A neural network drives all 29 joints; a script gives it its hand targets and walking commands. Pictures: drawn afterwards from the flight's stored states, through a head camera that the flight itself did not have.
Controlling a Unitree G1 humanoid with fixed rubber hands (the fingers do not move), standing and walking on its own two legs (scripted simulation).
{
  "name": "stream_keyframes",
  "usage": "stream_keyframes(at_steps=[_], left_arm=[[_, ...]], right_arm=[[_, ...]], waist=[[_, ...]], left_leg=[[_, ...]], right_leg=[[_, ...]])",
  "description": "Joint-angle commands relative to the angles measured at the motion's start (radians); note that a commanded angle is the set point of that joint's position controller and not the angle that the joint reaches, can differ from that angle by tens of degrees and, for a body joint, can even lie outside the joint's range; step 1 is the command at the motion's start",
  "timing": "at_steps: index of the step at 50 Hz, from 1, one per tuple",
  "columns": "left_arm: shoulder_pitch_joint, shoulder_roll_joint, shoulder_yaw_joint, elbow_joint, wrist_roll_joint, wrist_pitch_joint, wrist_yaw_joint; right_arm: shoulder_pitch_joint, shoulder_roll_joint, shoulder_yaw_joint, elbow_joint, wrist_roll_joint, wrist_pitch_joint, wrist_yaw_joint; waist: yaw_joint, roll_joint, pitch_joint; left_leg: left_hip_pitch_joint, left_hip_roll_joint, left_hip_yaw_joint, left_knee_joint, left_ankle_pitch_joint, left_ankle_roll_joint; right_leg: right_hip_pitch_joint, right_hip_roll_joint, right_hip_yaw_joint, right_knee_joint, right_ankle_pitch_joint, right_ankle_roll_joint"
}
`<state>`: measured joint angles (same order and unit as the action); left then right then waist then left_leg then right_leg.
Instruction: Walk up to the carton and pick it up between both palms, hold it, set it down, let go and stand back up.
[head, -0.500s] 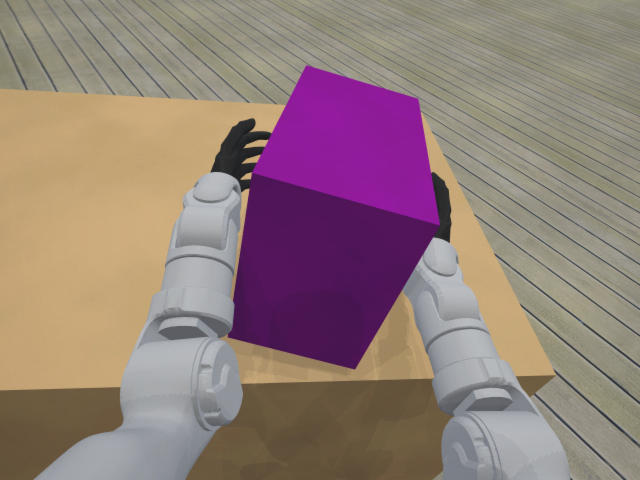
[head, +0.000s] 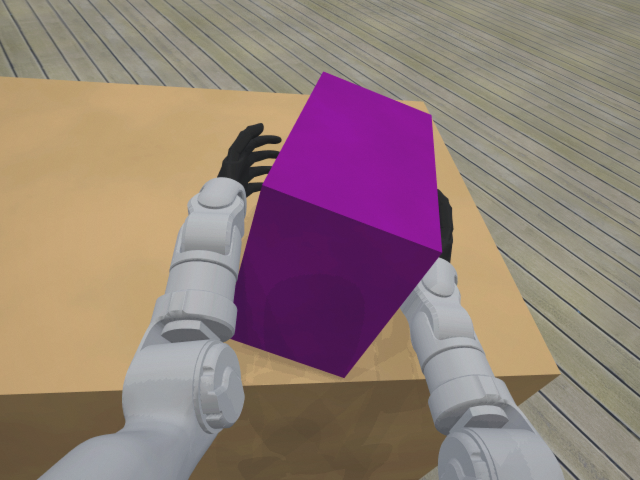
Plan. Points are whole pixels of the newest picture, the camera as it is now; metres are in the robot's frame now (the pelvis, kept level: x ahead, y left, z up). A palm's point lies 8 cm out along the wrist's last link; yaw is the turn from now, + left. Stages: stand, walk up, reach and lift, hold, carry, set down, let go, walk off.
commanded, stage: set down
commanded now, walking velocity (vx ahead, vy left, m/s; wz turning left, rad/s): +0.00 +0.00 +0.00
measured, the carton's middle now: (333, 218) +0.42 -0.05 +0.10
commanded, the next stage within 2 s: none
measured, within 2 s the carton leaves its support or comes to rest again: neither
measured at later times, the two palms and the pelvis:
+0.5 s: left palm (238, 183) +0.44 +0.07 +0.15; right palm (433, 261) +0.34 -0.17 +0.10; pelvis +0.00 +0.00 +0.00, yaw +0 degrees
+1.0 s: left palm (238, 183) +0.44 +0.07 +0.15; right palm (432, 263) +0.34 -0.17 +0.10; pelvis +0.00 +0.00 +0.00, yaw +0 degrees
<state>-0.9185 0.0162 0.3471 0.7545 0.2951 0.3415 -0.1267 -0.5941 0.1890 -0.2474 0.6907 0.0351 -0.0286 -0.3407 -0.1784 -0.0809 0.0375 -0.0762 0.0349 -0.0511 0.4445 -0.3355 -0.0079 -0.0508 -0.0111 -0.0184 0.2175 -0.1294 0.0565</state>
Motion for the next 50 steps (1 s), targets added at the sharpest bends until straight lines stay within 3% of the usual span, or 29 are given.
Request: stream_keyframes(at_steps=[1, 19, 50], left_arm=[[-0.363, -0.511, -0.333, 0.097, 0.028, -0.007, -0.149], [-0.33, -0.465, -0.255, 0.181, 0.087, -0.021, -0.17], [-0.274, -0.483, -0.152, 0.226, 0.154, -0.039, -0.195]], right_arm=[[-0.813, 0.362, 0.321, -0.242, -0.049, -0.129, 0.059], [-0.739, 0.328, 0.233, -0.126, -0.117, -0.176, 0.064], [-0.629, 0.369, 0.13, -0.051, -0.21, -0.196, 0.086]], waist=[[-0.103, 0.148, -0.423], [-0.089, 0.133, -0.296], [-0.079, 0.123, -0.184]], left_leg=[[0.071, -0.076, 0.104, -0.009, 0.656, -0.079], [0.055, -0.072, 0.134, -0.059, 0.55, -0.071], [0.038, -0.072, 0.145, -0.093, 0.462, -0.054]], right_leg=[[0.28, 0.071, -0.11, 0.071, 0.735, -0.002], [0.265, 0.069, -0.134, 0.039, 0.619, 0.009], [0.245, 0.061, -0.156, 0.031, 0.566, 0.019]])
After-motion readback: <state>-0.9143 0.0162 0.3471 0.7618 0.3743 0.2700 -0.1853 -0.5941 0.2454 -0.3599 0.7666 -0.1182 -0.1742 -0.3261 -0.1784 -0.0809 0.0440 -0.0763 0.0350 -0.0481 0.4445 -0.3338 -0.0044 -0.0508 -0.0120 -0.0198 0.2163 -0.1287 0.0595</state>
